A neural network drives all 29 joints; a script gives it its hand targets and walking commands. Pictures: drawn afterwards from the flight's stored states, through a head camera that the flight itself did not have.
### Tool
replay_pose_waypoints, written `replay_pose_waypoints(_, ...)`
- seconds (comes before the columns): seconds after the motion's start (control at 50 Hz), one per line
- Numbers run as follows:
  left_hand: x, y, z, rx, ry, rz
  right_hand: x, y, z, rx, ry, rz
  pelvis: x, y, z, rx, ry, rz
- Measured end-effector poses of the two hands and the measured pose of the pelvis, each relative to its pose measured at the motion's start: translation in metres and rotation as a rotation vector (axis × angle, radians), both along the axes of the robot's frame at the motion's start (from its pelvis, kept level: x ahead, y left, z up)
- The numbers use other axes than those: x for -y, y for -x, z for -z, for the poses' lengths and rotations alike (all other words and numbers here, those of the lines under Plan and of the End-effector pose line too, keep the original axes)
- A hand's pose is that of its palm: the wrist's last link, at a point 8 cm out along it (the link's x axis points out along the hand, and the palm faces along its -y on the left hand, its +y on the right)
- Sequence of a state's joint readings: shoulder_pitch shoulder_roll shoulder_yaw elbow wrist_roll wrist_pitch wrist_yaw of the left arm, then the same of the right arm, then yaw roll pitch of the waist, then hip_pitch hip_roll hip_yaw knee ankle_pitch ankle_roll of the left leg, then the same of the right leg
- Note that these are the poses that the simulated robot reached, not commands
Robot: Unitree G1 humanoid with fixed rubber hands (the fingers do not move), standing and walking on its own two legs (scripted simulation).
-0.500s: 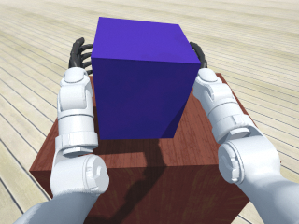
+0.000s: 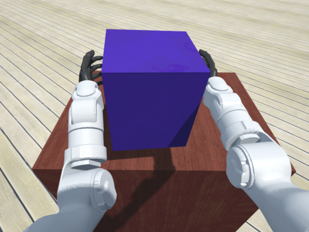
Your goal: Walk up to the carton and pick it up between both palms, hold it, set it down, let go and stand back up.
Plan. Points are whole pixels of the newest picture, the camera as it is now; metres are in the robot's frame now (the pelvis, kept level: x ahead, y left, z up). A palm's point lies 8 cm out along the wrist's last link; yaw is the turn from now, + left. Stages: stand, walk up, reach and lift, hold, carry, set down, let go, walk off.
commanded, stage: set down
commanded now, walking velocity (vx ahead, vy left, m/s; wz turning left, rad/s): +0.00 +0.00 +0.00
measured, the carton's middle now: (148, 91) +0.43 +0.05 +0.18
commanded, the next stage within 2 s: none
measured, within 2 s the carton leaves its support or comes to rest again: rests again in 1.44 s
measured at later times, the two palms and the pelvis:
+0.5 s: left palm (93, 92) +0.39 +0.19 +0.20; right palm (205, 87) +0.44 -0.10 +0.19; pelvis +0.00 +0.00 +0.00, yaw -1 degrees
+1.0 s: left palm (92, 107) +0.39 +0.20 +0.15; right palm (195, 93) +0.47 -0.09 +0.15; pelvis +0.00 -0.01 +0.00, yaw -1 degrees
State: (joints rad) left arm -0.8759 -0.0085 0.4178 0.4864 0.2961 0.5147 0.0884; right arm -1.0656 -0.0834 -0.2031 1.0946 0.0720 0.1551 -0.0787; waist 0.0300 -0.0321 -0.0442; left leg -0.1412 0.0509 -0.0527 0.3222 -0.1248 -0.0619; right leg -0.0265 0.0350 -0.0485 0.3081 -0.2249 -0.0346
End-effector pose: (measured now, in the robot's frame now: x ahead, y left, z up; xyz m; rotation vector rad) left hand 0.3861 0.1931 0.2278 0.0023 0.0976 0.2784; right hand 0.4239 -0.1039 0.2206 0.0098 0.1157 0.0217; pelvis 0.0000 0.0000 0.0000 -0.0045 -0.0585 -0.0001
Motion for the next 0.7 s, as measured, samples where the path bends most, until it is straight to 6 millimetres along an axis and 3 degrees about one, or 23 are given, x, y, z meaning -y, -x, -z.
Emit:
replay_pose_waypoints(0.54, 0.003, -0.005, 0.033, -0.048, 0.011, -0.057, 0.001, -0.02, 0.036, -0.039, 0.018, -0.059, 0.005, -0.004, -0.001, -0.079, -0.003, 0.017)
replay_pose_waypoints(0.7, -0.006, -0.005, 0.057, -0.079, 0.049, -0.085, -0.01, -0.029, 0.048, -0.065, 0.063, -0.089, 0.009, -0.001, 0.0, -0.119, -0.004, 0.027)
